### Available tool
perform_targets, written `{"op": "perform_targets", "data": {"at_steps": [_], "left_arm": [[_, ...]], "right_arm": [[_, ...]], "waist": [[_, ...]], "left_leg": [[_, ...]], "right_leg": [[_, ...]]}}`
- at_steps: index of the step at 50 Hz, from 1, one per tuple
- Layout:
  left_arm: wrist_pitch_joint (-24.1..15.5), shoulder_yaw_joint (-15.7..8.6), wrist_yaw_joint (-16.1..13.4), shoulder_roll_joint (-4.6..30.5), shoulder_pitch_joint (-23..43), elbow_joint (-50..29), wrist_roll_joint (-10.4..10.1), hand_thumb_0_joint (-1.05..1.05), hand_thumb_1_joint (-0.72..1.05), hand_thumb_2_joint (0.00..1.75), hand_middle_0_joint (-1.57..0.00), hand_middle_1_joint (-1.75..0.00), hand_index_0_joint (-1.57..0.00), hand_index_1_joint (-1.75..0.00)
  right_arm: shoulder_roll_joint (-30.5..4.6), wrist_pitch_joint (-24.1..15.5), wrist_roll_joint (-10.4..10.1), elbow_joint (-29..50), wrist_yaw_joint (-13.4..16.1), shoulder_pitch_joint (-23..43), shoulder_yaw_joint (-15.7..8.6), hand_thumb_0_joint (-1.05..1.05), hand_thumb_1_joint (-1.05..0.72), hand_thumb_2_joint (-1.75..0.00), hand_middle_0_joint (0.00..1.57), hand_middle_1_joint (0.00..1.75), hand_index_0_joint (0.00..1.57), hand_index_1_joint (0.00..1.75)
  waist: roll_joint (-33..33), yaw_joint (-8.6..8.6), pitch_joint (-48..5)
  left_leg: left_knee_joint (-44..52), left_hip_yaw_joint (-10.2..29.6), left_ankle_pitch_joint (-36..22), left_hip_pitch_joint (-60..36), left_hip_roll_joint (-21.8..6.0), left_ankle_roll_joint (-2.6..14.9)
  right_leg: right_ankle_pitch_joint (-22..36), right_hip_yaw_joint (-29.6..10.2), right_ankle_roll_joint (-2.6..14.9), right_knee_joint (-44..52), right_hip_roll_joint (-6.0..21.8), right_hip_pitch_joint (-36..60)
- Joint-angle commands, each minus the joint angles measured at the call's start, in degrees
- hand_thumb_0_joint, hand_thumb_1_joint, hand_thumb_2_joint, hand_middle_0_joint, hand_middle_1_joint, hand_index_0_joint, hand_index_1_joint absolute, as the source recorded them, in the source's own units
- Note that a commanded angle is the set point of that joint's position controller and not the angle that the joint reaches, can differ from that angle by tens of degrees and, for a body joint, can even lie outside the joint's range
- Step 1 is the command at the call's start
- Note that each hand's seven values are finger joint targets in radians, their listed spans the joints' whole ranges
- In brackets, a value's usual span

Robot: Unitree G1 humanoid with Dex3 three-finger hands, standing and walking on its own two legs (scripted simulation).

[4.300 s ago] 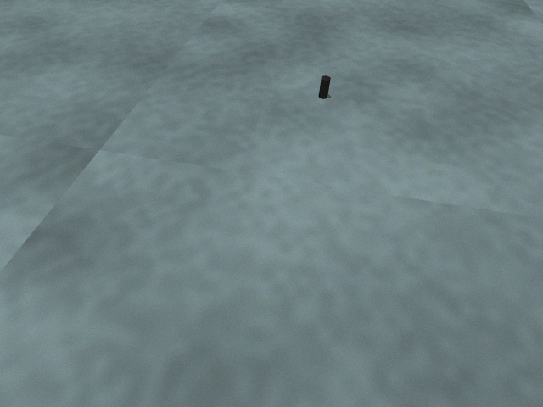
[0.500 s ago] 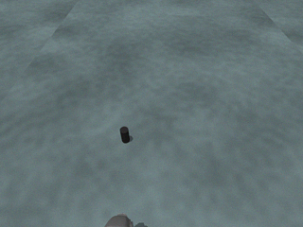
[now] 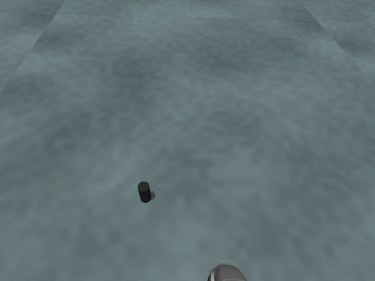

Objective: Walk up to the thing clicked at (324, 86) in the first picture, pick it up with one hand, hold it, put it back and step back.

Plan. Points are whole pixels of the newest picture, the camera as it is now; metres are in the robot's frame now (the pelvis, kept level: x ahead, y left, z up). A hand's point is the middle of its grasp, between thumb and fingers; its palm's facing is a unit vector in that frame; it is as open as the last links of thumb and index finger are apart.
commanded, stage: walk up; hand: left
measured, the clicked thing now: (144, 192) +0.65 +0.20 -0.71
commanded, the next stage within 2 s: none
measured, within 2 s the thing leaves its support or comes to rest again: neither
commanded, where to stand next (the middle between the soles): +0.38 +0.00 m, yaw -2 degrees
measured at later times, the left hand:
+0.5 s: hand (63, 261) +0.19 +0.28 -0.14, palm faces -0.02 -0.92 -0.39, open 7.4 cm
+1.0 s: hand (85, 199) +0.35 +0.28 -0.15, palm faces -0.08 -0.91 -0.41, open 7.4 cm
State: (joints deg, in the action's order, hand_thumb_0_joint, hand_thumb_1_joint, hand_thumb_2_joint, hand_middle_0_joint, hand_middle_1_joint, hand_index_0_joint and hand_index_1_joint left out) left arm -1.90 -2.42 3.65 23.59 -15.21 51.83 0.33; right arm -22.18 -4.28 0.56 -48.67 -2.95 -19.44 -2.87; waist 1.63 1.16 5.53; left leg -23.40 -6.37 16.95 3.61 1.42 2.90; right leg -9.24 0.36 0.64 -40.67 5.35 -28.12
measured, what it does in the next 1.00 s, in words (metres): walks ahead: right foot, then left foot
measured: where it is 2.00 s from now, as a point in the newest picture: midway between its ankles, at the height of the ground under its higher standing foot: (176, 256)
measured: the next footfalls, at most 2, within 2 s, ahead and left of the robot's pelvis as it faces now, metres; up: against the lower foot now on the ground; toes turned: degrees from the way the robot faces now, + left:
right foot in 0.10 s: +0.19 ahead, -0.13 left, +0.00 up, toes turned -4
left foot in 0.54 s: +0.30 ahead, +0.15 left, +0.00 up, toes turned +4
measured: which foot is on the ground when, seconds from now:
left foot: down 0.00-0.14, up 0.16-0.52, down 0.54-1.00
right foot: up 0.00-0.08, down 0.10-0.56, up 0.58-0.96, down 0.98-1.00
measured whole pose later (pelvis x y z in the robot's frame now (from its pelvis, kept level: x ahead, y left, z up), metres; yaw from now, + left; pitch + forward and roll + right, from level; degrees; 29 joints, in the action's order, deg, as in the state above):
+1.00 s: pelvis +0.27 +0.01 -0.02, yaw -3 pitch -4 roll +1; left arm -2.6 -2.6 1.3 22.4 -13.2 52.8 0.8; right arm -23.1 -1.8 -0.1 -50.5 -1.0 -17.2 -1.7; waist -1.5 0.9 7.6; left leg -39.5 -5.1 22.4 12.7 -4.0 0.2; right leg -10.3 1.8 1.0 -35.1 1.5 -21.3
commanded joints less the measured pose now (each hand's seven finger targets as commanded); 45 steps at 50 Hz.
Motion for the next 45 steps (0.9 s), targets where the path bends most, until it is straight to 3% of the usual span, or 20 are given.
{"op": "perform_targets", "data": {"at_steps": [1, 3, 5, 6, 7, 8, 11, 13, 14, 19, 22, 24, 26, 27, 28, 29, 30, 34, 39, 45], "left_arm": [[-2.8, -2.7, -0.6, 8.6, 2.7, -4.9, -0.1, 0.0, 0.9, 0.9, -0.2, -0.3, -0.2, -0.3], [-3.1, -3.1, -1.0, 9.0, 0.1, -4.0, 0.0, 0.0, 0.9, 0.9, -0.2, -0.3, -0.2, -0.3], [-4.2, -4.7, -2.2, 12.7, -8.7, -1.8, 0.5, 0.0, 0.9, 0.9, -0.2, -0.3, -0.2, -0.3], [-4.6, -6.4, -2.8, 18.1, -12.4, -1.9, 0.7, 0.0, 0.9, 0.9, -0.2, -0.3, -0.2, -0.3], [-4.2, -6.2, -3.0, 19.5, -12.0, -2.3, -0.1, 0.0, 0.9, 0.9, -0.2, -0.3, -0.2, -0.3], [-3.8, -6.1, -3.0, 19.5, -9.2, -2.9, -0.8, 0.0, 0.9, 0.9, -0.2, -0.3, -0.2, -0.3], [-4.0, -4.5, -3.3, 14.2, -3.7, -5.1, -1.1, 0.0, 0.9, 0.9, -0.2, -0.3, -0.2, -0.3], [-4.2, -4.0, -3.2, 13.6, -2.3, -5.1, -0.7, 0.0, 0.9, 0.9, -0.2, -0.3, -0.2, -0.3], [-4.3, -4.1, -3.0, 14.0, -1.5, -5.9, -0.4, 0.0, 0.9, 0.9, -0.2, -0.3, -0.2, -0.3], [-4.0, -4.8, -2.2, 15.4, -1.4, -7.4, 0.5, 0.0, 0.9, 0.9, -0.2, -0.3, -0.2, -0.3], [-3.7, -4.9, -1.8, 15.7, -2.5, -7.4, 0.5, 0.0, 0.9, 0.9, -0.2, -0.3, -0.2, -0.3], [-3.5, -4.9, -1.7, 16.3, -1.0, -7.8, 0.4, 0.0, 0.9, 0.9, -0.2, -0.3, -0.2, -0.3], [-3.0, -4.2, -1.8, 14.3, 1.3, -8.2, 0.5, 0.0, 0.9, 0.9, -0.2, -0.3, -0.2, -0.3], [-2.6, -3.0, -1.8, 11.2, -1.6, -8.0, 0.6, 0.0, 0.9, 0.9, -0.2, -0.3, -0.2, -0.3], [-2.4, -1.5, -1.8, 6.1, -4.6, -8.0, -0.1, 0.0, 0.9, 0.9, -0.2, -0.3, -0.2, -0.3], [-1.9, -2.1, -2.3, 8.9, -5.8, -7.1, -0.3, 0.0, 0.9, 0.9, -0.2, -0.3, -0.2, -0.3], [-1.6, -3.1, -2.8, 13.3, -5.3, -5.9, 0.0, 0.0, 0.9, 0.9, -0.2, -0.3, -0.2, -0.3], [-1.7, -3.3, -2.1, 13.1, -7.0, -2.8, -0.4, 0.0, 0.9, 0.9, -0.2, -0.3, -0.2, -0.3], [-0.8, -2.8, -1.3, 10.8, -2.9, -3.8, 0.2, 0.0, 0.9, 0.9, -0.2, -0.3, -0.2, -0.3], [-1.2, -2.3, -2.7, 7.6, -1.9, -2.3, 0.0, 0.0, 0.9, 0.9, -0.2, -0.3, -0.2, -0.3]], "right_arm": [[-14.9, -0.7, -0.2, 5.2, 1.2, 0.6, -4.6, 0.0, -0.9, -0.9, 0.2, 0.3, 0.2, 0.3], [-14.7, -0.2, -0.4, 5.7, 1.3, 0.4, -4.6, 0.0, -0.9, -0.9, 0.2, 0.3, 0.2, 0.3], [-11.1, -0.2, -0.6, 6.4, 1.2, -1.7, -3.1, 0.0, -0.9, -0.9, 0.2, 0.3, 0.2, 0.3], [-8.1, -0.4, -0.6, 7.4, 1.0, -4.2, -2.0, 0.0, -0.9, -0.9, 0.2, 0.3, 0.2, 0.3], [-11.8, 0.2, -0.6, 6.2, 1.3, -3.1, -2.6, 0.0, -0.9, -0.9, 0.2, 0.3, 0.2, 0.3], [-15.1, 0.8, 0.0, 5.1, 1.9, -1.4, -3.5, 0.0, -0.9, -0.9, 0.2, 0.3, 0.2, 0.3], [-13.4, 1.2, -0.8, 2.8, 1.2, -1.3, -3.5, 0.0, -0.9, -0.9, 0.2, 0.3, 0.2, 0.3], [-11.7, 1.9, -0.3, 1.7, 0.4, -3.0, -3.3, 0.0, -0.9, -0.9, 0.2, 0.3, 0.2, 0.3], [-11.7, 2.1, -0.2, 1.6, 0.1, -3.2, -3.4, 0.0, -0.9, -0.9, 0.2, 0.3, 0.2, 0.3], [-11.6, 1.9, 0.8, 2.1, -1.1, 2.1, -4.1, 0.0, -0.9, -0.9, 0.2, 0.3, 0.2, 0.3], [-11.3, 0.9, 0.9, 2.2, -1.3, 4.2, -4.2, 0.0, -0.9, -0.9, 0.2, 0.3, 0.2, 0.3], [-11.4, 0.2, 0.9, 1.6, -1.0, 2.4, -4.4, 0.0, -0.9, -0.9, 0.2, 0.3, 0.2, 0.3], [-13.0, -0.4, 1.1, -1.2, -0.2, -5.5, -5.3, 0.0, -0.9, -0.9, 0.2, 0.3, 0.2, 0.3], [-15.2, -0.8, 1.3, -2.6, 0.5, -8.9, -6.1, 0.0, -0.9, -0.9, 0.2, 0.3, 0.2, 0.3], [-19.4, -1.1, 1.9, -1.8, 1.0, -9.7, -6.9, 0.0, -0.9, -0.9, 0.2, 0.3, 0.2, 0.3], [-20.9, -1.4, 1.4, 0.9, 1.2, -6.3, -6.7, 0.0, -0.9, -0.9, 0.2, 0.3, 0.2, 0.3], [-21.8, -1.1, 0.0, 1.3, 1.0, -3.9, -6.8, 0.0, -0.9, -0.9, 0.2, 0.3, 0.2, 0.3], [-15.7, -1.9, -0.2, 2.3, 1.6, -0.7, -4.4, 0.0, -0.9, -0.9, 0.2, 0.3, 0.2, 0.3], [-16.0, -1.6, -0.1, 3.1, 2.1, -1.4, -4.6, 0.0, -0.9, -0.9, 0.2, 0.3, 0.2, 0.3], [-14.3, 0.1, -0.5, 3.5, 2.8, 2.2, -3.0, 0.0, -0.9, -0.9, 0.2, 0.3, 0.2, 0.3]], "waist": [[-7.5, 0.45, -1.5], [-5.2, -1.27, -3.4], [4.8, -5.32, -11.0], [15.6, -5.82, -15.3], [13.2, -6.67, -11.8], [9.3, -6.09, -9.5], [4.1, -2.82, -3.7], [6.2, -1.34, -2.4], [6.8, -1.16, -2.0], [9.6, -2.41, 0.5], [8.5, -3.25, -0.2], [7.0, -1.54, -2.9], [1.0, 3.3, -5.9], [-8.1, 4.46, -7.8], [-22.0, 4.07, -6.4], [-16.0, 2.68, -3.7], [-13.9, 1.95, -0.4], [-10.6, -0.72, -0.4], [-10.7, 0.39, -1.0], [-9.1, -1.44, -3.3]], "left_leg": [[3.5, 8.9, -21.9, 2.6, -14.6, 8.25], [-1.0, 9.5, -20.1, 3.8, -14.7, 7.26], [-20.6, 4.8, -18.4, 8.6, -8.9, 4.32], [-33.6, 1.8, -1.6, 20.3, -3.4, 1.49], [-38.5, 4.2, 13.8, 31.0, 1.0, 0.24], [-41.3, 7.8, 15.2, 31.8, -3.0, 0.07], [-40.2, 11.0, 7.3, 28.8, -5.5, -0.5], [-36.6, 8.9, 2.5, 24.5, -4.9, -0.89], [-35.2, 7.9, 1.0, 23.5, -5.2, -1.49], [-20.9, 5.7, -2.4, 22.6, -7.4, -4.19], [-13.9, 4.9, -4.9, 18.5, -6.9, -3.81], [-10.4, 4.3, -6.4, 12.4, -6.4, -2.8], [-7.0, 3.3, -5.2, 0.9, -4.4, -1.9], [-3.3, 6.4, 2.9, -5.4, -5.2, -0.93], [6.0, 26.7, 17.8, -7.0, -16.8, 2.8], [13.2, 41.3, 24.6, -2.7, -24.2, 7.57], [13.3, 42.6, 27.4, 2.4, -26.8, 11.68], [8.5, 19.8, -3.7, 4.1, -17.2, 6.99], [8.4, 13.6, -8.9, 4.3, -16.4, 9.6], [-3.9, 7.3, -33.6, 10.4, -15.2, 8.3]], "right_leg": [[2.2, 2.0, 0.8, 8.0, -1.0, 5.5], [2.0, 2.6, 1.28, 10.9, -2.5, 12.4], [0.4, -0.2, 3.36, 17.0, -1.4, 29.1], [-5.4, -20.7, 7.15, 18.6, 11.7, 38.3], [-6.2, -36.2, 13.2, 24.0, 19.3, 40.5], [-11.0, -38.3, 16.8, 24.1, 21.7, 35.3], [-3.0, -18.5, 12.2, 24.9, 12.7, 24.3], [-1.1, -11.2, 9.76, 25.5, 8.1, 17.5], [-2.8, -9.2, 10.42, 26.4, 7.6, 15.1], [-16.9, -6.8, 11.59, 29.2, 7.7, 10.8], [-17.1, -6.8, 10.97, 26.7, 8.0, 10.5], [-16.9, -7.5, 10.58, 23.2, 9.2, 10.0], [-16.3, -5.2, 8.19, 12.0, 6.5, 5.0], [-16.0, -1.7, 6.67, 0.4, 2.6, 0.2], [-19.3, 3.4, 2.9, -16.4, -5.0, -8.7], [-19.6, -1.1, 2.5, -21.9, -7.2, -13.1], [-20.0, -4.3, 2.83, -24.4, -2.9, -12.0], [-10.9, -5.5, 1.59, -18.7, -0.3, -5.6], [-8.1, -1.9, -0.76, -9.3, -0.1, -3.5], [-0.8, 2.5, 0.11, 3.3, -2.8, 10.4]]}}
